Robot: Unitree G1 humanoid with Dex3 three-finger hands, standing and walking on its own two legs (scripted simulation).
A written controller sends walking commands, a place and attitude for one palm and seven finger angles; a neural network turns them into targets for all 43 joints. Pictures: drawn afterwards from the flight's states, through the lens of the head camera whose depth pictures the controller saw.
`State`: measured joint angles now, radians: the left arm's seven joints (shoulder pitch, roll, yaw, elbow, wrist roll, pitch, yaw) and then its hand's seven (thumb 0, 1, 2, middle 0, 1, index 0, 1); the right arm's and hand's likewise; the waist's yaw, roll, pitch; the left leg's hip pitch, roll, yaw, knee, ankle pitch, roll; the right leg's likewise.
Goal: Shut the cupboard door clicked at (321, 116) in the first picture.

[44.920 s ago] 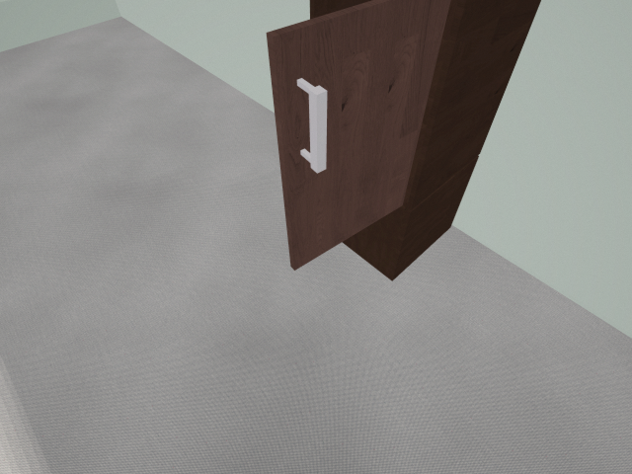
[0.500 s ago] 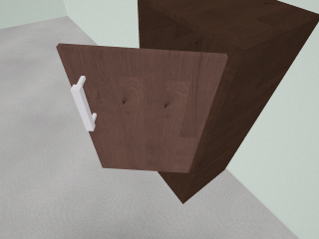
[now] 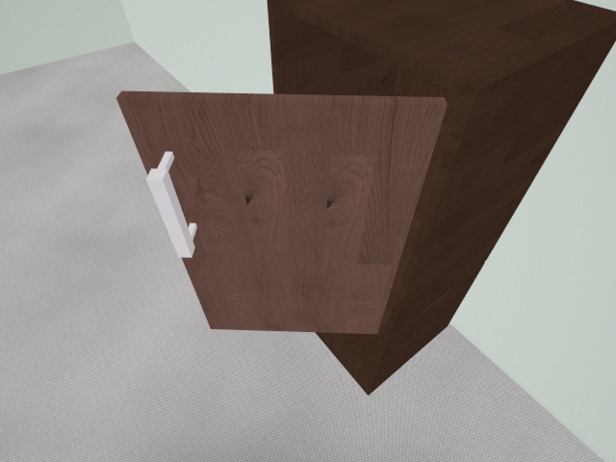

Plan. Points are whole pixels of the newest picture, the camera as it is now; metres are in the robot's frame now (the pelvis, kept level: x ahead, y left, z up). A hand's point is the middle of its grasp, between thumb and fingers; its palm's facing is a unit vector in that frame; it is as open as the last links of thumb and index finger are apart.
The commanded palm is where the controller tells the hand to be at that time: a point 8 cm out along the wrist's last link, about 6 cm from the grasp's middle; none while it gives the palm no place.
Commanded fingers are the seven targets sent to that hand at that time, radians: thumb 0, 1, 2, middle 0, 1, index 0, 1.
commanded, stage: look again from close up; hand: left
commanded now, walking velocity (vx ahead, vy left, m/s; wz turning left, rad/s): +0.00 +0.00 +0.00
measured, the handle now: (177, 207) +0.43 +0.22 +0.09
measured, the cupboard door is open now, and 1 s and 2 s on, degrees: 51 51 51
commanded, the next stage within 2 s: raise the hand and make a fist in 0.52 s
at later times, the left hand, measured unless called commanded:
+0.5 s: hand out of the picture +0.02 +0.17 -0.17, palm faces +0.00 -0.98 -0.19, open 7.4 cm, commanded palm none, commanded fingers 0.00 0.90 0.90 -0.20 -0.30 -0.20 -0.30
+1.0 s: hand (198, 441) +0.16 +0.15 -0.03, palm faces +0.00 -1.00 +0.00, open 6.4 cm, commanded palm +0.12 +0.21 -0.03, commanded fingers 0.00 0.90 0.90 -0.55 -0.68 -0.55 -0.68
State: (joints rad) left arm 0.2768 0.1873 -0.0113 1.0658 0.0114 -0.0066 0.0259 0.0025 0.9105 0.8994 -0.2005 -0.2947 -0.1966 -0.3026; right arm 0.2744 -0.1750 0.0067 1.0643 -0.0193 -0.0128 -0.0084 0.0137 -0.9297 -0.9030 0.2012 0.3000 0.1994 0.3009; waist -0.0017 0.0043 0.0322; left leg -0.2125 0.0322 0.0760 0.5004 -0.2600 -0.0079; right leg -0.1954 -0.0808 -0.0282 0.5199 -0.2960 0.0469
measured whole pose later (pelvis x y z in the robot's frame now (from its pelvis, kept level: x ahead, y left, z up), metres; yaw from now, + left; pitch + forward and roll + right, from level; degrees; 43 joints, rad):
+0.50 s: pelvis +0.01 -0.01 +0.00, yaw -1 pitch -1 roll +1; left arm 0.26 0.17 -0.01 1.10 0.01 -0.01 0.02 0.00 0.91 0.90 -0.20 -0.29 -0.20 -0.30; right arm 0.24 -0.16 0.00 1.12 -0.02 -0.02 -0.02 0.01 -0.92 -0.90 0.20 0.30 0.20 0.30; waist 0.00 -0.02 0.05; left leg -0.18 0.04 0.08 0.45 -0.25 -0.02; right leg -0.16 -0.07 -0.03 0.47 -0.28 0.04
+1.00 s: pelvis -0.03 -0.03 -0.07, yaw +2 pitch +9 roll +1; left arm 0.40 0.18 0.14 0.11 -0.25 -0.49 -0.33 0.00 0.91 0.90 -0.38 -0.49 -0.38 -0.50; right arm 0.16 -0.25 -0.08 0.54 0.02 -0.27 0.00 0.01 -0.91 -0.90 0.20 0.30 0.20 0.30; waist 0.01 -0.04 -0.11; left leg -0.76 0.07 0.01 1.05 -0.44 -0.05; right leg -0.74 -0.07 -0.05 1.09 -0.51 0.00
